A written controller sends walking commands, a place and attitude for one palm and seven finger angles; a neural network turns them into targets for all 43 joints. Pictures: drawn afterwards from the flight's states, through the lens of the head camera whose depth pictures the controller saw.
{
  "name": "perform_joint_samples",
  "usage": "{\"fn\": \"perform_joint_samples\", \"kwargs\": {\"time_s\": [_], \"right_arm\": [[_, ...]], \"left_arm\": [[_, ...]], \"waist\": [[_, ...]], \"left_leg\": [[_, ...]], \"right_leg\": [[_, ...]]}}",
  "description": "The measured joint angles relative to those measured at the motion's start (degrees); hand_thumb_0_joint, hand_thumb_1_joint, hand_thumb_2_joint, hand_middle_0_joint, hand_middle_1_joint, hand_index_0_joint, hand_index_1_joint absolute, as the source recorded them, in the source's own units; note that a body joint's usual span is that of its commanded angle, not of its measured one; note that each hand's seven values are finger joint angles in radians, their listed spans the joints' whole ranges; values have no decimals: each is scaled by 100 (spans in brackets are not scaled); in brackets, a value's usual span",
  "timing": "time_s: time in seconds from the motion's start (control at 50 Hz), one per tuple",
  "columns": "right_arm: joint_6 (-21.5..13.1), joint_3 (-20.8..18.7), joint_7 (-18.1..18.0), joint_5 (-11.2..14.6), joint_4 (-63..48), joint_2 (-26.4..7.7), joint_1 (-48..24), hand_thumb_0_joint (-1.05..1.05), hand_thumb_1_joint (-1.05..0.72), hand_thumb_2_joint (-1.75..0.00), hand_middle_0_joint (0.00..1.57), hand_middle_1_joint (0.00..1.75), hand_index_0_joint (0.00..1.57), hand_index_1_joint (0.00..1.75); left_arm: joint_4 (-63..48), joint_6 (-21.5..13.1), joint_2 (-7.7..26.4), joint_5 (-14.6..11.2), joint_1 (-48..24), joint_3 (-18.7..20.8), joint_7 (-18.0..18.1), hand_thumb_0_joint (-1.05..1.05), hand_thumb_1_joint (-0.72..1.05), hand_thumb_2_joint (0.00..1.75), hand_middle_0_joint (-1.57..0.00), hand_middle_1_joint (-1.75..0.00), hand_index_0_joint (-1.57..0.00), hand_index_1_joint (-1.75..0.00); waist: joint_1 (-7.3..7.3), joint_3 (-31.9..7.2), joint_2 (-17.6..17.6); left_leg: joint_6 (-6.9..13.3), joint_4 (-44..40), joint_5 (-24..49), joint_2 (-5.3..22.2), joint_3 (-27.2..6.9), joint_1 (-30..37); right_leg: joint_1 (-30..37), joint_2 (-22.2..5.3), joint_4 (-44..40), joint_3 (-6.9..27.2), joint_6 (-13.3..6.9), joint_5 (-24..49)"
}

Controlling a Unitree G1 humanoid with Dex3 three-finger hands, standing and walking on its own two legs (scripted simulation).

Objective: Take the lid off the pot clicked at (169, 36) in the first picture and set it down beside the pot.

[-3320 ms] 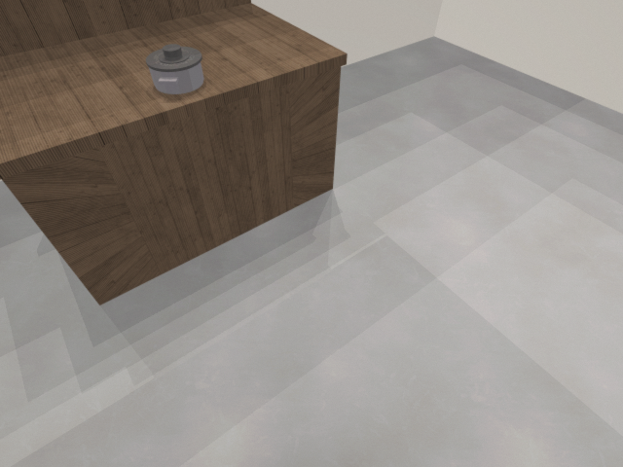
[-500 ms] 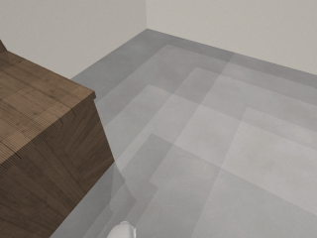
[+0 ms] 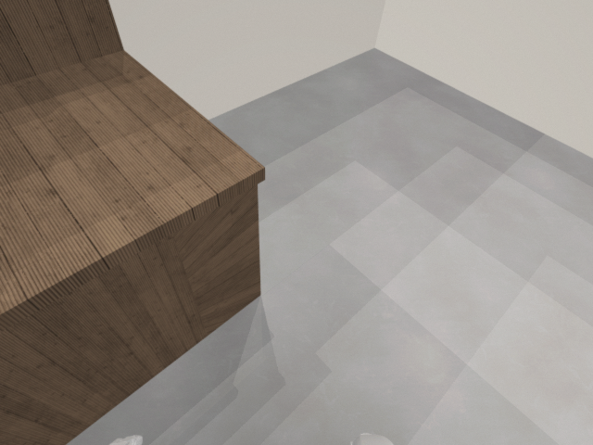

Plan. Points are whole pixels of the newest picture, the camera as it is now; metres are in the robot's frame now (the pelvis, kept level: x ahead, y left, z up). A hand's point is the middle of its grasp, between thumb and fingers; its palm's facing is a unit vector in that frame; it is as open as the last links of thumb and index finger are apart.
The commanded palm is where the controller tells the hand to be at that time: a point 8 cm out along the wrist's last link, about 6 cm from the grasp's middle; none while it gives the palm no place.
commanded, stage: turn to face it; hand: left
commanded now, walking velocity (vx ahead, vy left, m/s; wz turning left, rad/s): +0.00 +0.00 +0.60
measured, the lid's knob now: out of the picture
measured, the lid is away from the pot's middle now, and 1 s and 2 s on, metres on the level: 0.00 0.00 0.00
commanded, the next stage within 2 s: take the last steps up to it in 1.18 s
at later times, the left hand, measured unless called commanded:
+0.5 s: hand out of the picture +0.01 +0.14 -0.14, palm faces +0.33 -0.89 -0.31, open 7.4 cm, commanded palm none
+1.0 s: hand out of the picture -0.09 +0.17 -0.17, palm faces +0.60 -0.75 -0.27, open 7.4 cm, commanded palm none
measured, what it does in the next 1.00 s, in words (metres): steps on the spot, turning left: right foot, then left foot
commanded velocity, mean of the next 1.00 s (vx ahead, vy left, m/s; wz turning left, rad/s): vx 0.00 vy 0.00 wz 0.51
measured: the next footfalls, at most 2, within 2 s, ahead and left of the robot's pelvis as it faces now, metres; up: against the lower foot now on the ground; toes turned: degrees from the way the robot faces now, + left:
right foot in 0.28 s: +0.04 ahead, -0.16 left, +0.00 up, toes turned +12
left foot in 0.76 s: -0.04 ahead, +0.06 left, +0.00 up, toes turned +34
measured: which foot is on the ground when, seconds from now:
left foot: down 0.00-0.28, up 0.30-0.74, down 0.76-1.00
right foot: up 0.00-0.26, down 0.28-0.76, up 0.78-1.00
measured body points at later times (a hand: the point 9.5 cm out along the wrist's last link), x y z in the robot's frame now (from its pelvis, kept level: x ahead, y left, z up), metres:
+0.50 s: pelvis +0.00 -0.08 +0.00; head +0.04 -0.11 +0.45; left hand +0.00 +0.19 -0.12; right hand +0.13 -0.32 -0.16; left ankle -0.05 +0.07 -0.65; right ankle +0.00 -0.17 -0.74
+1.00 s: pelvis -0.01 -0.04 +0.00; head +0.00 -0.02 +0.45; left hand -0.12 +0.21 -0.14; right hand +0.23 -0.18 -0.13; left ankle -0.07 +0.04 -0.74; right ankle +0.07 -0.17 -0.67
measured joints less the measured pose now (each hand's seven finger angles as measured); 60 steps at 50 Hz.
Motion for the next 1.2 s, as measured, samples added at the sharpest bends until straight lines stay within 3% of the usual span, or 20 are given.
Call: {"fn": "perform_joint_samples", "kwargs": {"time_s": [0.2,0.28,0.34,0.4,0.46,0.62,0.7,0.76,0.82,0.9,1.02,1.12,1.16,1.18,1.2], "right_arm": [[153,-132,1,-34,-34,-238,182,0,-91,-90,20,30,20,30],[261,-194,22,-1,-42,-339,200,0,-90,-90,20,30,20,30],[328,-266,22,-10,-24,-427,158,0,-91,-90,20,30,20,30],[318,-281,85,-30,-73,-491,151,0,-91,-90,20,30,20,30],[303,-267,116,-18,-107,-517,125,0,-91,-90,20,30,20,29],[420,-171,125,0,-79,-539,-349,0,-91,-90,20,30,19,29],[340,-94,132,24,-204,-497,-663,1,-91,-90,20,30,19,29],[192,-23,138,8,-376,-481,-786,0,-91,-90,20,30,19,29],[42,41,104,27,-451,-345,-852,0,-91,-90,20,30,20,29],[31,123,3,22,-433,-275,-738,0,-91,-90,20,30,20,30],[68,169,-1,14,-316,-207,-527,0,-90,-90,20,30,20,30],[125,160,12,-20,-201,-153,-313,0,-90,-90,20,30,20,30],[151,143,6,-13,-137,-159,-223,0,-90,-90,20,30,20,30],[159,129,7,3,-103,-164,-170,0,-90,-90,20,30,20,30],[170,100,6,32,-51,-209,-149,0,-90,-90,20,30,20,30]], "left_arm": [[-216,29,-62,-66,-190,-111,6,0,91,90,-20,-30,-20,-30],[-331,-46,-114,-93,-51,-171,9,0,91,90,-20,-30,-20,-30],[-294,-19,-195,-40,103,-256,32,0,90,90,-20,-30,-20,-30],[-236,-35,-227,-54,265,-279,31,0,90,90,-20,-30,-20,-30],[-210,-111,-246,-48,345,-289,21,0,90,90,-20,-30,-20,-30],[-231,-201,-310,10,551,-332,-34,0,90,90,-20,-30,-20,-30],[-168,-145,-207,35,652,-290,-49,0,90,90,-20,-30,-20,-30],[-123,-113,-49,-7,785,-227,-62,0,90,90,-20,-30,-20,-30],[2,54,192,-40,681,-161,-40,0,90,90,-20,-30,-20,-30],[57,120,237,-50,527,-129,-32,0,91,90,-20,-30,-20,-30],[-54,81,137,-51,341,-179,-70,0,91,90,-20,-30,-20,-30],[-101,47,5,-67,224,-228,-52,0,91,90,-20,-30,-20,-30],[-122,-15,-58,-77,220,-254,-51,0,91,90,-20,-30,-20,-30],[-138,-68,-82,-74,237,-267,-49,0,91,90,-20,-30,-20,-30],[-116,-124,-158,-48,223,-284,-36,0,91,90,-20,-30,-20,-30]], "waist": [[-182,-39,185],[-117,-88,231],[-84,-52,352],[-94,-32,334],[-100,35,268],[132,243,101],[276,339,-9],[328,311,-95],[377,387,-368],[378,328,-303],[294,221,-121],[157,172,18],[123,145,84],[120,119,103],[107,140,237]], "left_leg": [[-227,3,144,-266,-681,-163],[-424,238,15,-421,-867,-339],[-650,1860,-1349,-376,-602,-858],[-778,3390,-1426,-138,-255,-1193],[-885,3918,-1398,161,-114,-1159],[-946,3031,-1768,564,112,-547],[-842,2017,-1793,533,380,-87],[-633,795,-1067,449,560,468],[-423,944,-1260,279,501,427],[-418,568,-1035,277,312,661],[-425,151,-771,225,106,855],[-527,228,-772,191,-30,785],[-601,391,-841,181,-77,683],[-649,535,-907,164,-96,600],[-637,767,-1001,223,-151,492]], "right_leg": [[616,451,-1248,36,-140,-424],[1298,529,-2715,8,-372,13],[1450,487,-2837,-224,-621,271],[1689,347,-3067,-448,-667,325],[1826,205,-3115,-683,-685,294],[1854,-154,-2857,-1257,-621,56],[1776,-308,-2619,-1522,-508,-92],[1542,-452,-2019,-1687,-373,-361],[854,-392,-353,-966,-208,-1090],[264,-183,617,-517,-73,-784],[166,-117,-33,-270,-8,-321],[606,70,-1121,-309,-76,-366],[929,173,-1776,-366,-114,-63],[1132,203,-2222,-399,-176,231],[1184,280,-2321,-481,-386,326]]}}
